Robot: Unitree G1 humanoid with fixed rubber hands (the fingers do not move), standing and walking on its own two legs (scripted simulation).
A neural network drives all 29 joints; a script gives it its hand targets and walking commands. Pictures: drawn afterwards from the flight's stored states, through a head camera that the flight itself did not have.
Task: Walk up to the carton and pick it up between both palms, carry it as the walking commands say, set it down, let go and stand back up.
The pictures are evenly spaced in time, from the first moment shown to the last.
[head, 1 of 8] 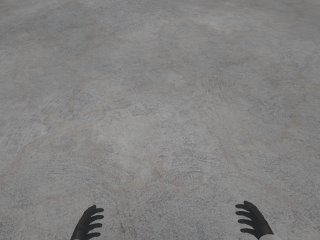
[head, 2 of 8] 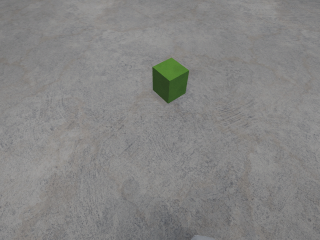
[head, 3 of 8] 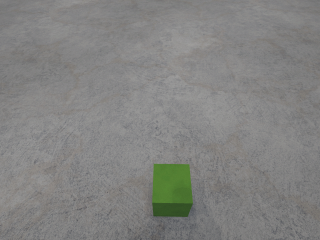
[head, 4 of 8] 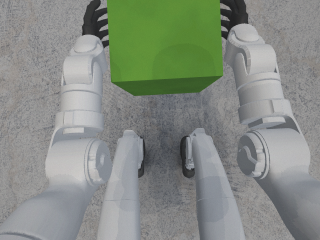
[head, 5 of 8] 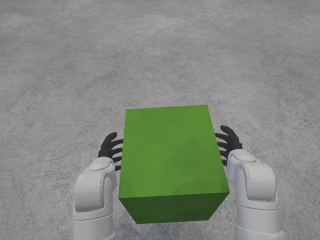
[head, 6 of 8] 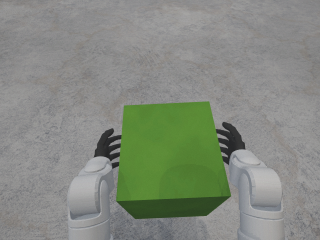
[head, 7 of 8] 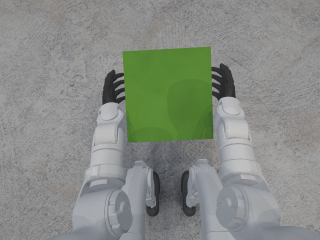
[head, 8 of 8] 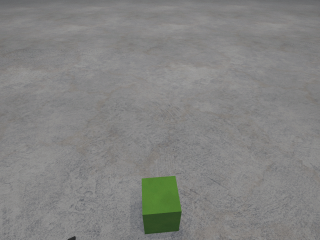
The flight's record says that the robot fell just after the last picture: no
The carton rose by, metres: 0.67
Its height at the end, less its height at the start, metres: +0.00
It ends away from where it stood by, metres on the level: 7.04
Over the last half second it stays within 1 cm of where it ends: yes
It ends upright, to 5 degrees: yes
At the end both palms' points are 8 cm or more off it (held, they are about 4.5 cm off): yes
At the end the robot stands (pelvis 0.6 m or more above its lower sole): yes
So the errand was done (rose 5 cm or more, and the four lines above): yes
